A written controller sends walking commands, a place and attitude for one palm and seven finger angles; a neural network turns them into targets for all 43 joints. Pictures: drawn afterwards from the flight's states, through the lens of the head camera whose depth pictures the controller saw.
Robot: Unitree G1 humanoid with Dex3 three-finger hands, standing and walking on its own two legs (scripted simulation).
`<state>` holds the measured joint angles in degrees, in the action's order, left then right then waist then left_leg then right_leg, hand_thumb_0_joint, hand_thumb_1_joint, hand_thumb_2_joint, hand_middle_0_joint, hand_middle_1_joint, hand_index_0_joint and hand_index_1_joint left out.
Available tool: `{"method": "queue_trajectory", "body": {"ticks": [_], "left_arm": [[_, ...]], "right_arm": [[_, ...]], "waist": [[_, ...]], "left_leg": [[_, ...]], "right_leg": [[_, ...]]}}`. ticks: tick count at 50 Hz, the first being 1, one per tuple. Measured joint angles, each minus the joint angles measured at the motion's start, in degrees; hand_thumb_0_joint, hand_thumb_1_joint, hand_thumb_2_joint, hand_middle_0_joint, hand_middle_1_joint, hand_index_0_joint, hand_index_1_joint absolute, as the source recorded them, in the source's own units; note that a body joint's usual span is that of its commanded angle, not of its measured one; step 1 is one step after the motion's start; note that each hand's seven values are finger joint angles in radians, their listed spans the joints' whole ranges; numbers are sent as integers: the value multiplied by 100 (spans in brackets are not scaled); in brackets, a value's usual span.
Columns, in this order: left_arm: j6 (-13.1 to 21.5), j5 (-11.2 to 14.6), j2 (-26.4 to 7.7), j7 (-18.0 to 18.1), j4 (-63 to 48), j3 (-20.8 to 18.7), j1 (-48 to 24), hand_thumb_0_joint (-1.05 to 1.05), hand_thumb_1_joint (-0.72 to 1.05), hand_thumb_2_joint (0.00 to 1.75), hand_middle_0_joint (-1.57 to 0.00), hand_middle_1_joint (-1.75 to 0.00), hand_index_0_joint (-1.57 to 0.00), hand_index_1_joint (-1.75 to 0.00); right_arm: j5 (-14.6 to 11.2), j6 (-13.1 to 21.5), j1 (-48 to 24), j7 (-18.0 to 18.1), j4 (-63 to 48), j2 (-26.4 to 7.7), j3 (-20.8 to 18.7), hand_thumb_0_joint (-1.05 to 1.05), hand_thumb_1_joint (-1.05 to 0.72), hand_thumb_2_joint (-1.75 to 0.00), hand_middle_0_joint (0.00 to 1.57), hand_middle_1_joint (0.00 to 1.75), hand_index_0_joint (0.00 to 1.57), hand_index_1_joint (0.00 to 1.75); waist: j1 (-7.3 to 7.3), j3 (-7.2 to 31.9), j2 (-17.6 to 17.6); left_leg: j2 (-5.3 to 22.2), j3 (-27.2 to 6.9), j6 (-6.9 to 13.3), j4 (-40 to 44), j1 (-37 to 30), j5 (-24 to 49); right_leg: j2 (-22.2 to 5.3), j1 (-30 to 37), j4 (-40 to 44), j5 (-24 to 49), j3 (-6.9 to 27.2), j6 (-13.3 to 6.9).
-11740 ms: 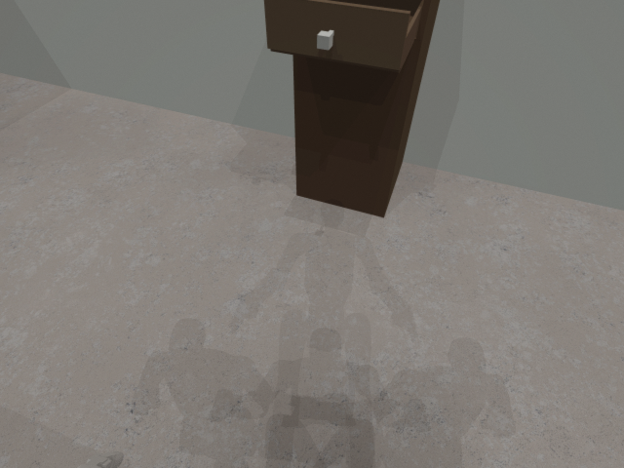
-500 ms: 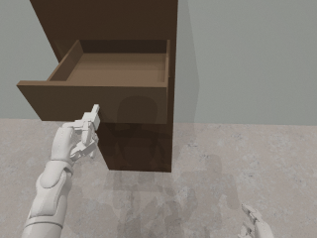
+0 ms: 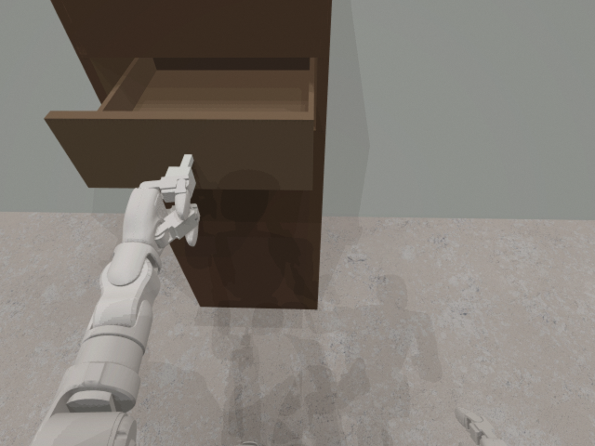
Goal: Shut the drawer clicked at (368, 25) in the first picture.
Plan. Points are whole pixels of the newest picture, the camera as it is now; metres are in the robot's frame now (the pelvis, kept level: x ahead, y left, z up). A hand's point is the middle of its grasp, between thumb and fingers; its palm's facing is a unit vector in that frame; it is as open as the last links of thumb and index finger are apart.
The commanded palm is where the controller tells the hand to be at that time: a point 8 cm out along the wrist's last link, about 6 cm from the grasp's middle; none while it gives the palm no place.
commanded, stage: push the drawer shut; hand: left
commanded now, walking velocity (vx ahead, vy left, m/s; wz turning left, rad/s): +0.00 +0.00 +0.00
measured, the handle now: (183, 174) +0.47 +0.19 +0.11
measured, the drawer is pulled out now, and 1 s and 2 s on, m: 0.18 0.06 0.00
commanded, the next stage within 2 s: pull the fist back off the drawer in 1.74 s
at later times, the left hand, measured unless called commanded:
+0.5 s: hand (202, 183) +0.45 +0.16 +0.11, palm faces +0.01 -1.00 -0.02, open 3.1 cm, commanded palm +0.44 +0.20 +0.11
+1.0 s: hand (205, 159) +0.50 +0.16 +0.11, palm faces +0.01 -1.00 +0.00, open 3.2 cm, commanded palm +0.50 +0.21 +0.11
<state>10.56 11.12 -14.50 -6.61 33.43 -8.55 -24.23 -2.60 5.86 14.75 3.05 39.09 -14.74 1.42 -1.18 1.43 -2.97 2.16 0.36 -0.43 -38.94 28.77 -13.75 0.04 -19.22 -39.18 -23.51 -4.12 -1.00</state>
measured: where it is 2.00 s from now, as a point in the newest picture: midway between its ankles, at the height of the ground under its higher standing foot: outside the picture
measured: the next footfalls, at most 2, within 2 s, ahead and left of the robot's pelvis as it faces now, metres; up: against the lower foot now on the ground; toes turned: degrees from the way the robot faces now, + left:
none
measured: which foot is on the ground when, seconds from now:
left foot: down 0.00-1.00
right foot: down 0.00-1.00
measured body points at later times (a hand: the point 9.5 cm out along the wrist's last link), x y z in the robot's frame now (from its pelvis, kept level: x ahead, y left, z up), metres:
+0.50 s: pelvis +0.00 +0.00 -0.01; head +0.05 +0.00 +0.44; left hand +0.44 +0.21 +0.11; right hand +0.07 -0.26 -0.13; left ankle +0.07 +0.13 -0.72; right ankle -0.03 -0.11 -0.72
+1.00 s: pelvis +0.01 +0.00 -0.01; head +0.08 +0.00 +0.43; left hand +0.50 +0.22 +0.12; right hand +0.02 -0.27 -0.13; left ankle +0.07 +0.13 -0.72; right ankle -0.03 -0.11 -0.72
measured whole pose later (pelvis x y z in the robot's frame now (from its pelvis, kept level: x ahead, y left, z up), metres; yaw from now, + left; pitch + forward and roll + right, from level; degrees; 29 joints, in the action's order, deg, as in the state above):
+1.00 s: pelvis +0.01 +0.00 -0.01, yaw -2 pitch +12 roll -2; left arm 15.9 6.9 -24.5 -10.2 64.3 -19.5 -50.5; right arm -0.9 0.4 22.3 1.4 39.8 -15.3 0.1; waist -7.1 3.7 -2.3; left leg 4.0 0.6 -0.3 -45.2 40.6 -16.7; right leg 1.7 -30.6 -43.5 -24.9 -3.3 -1.0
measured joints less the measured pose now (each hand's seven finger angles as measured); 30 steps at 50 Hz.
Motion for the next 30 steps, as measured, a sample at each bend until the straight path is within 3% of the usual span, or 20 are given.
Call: {"method": "queue_trajectory", "body": {"ticks": [18, 30], "left_arm": [[341, -110, -202, -57, 1337, -259, -1107, -2, 92, 99, -140, -160, -140, -160], [510, -218, -576, -216, 2431, -668, -2011, 0, 91, 98, -140, -160, -140, -160]], "right_arm": [[30, -204, 277, -64, 95, -36, -74, 1, -90, -90, 20, 30, 20, 30], [100, -300, 468, -113, 102, -37, -83, 1, -90, -90, 20, 30, 20, 30]], "waist": [[-149, 47, 51], [-361, 119, 67]], "left_leg": [[43, 6, 14, -195, 387, -69], [107, 20, 8, -401, 795, -148]], "right_leg": [[38, -371, -142, -31, 21, 9], [92, -782, -319, -80, 54, -3]]}}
